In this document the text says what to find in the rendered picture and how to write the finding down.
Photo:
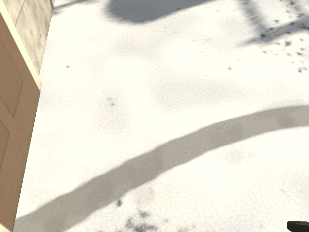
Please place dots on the robot right hand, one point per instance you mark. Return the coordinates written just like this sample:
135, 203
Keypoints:
298, 226

